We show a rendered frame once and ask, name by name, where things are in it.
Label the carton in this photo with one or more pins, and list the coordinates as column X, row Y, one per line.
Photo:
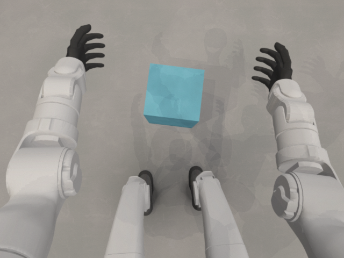
column 173, row 95

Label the robot left forearm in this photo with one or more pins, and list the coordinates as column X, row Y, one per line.
column 57, row 111

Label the right robot upper arm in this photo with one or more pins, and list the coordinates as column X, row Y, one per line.
column 313, row 206

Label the left robot hand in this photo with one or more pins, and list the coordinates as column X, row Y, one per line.
column 78, row 47

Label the right robot hand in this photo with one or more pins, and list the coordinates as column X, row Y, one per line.
column 281, row 66

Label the robot left thigh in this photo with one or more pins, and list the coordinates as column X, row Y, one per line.
column 126, row 238

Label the left robot foot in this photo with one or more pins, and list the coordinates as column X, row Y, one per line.
column 146, row 175

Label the left robot upper arm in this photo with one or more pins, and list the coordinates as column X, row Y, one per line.
column 40, row 179

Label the robot right forearm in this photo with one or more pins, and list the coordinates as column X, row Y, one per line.
column 296, row 133

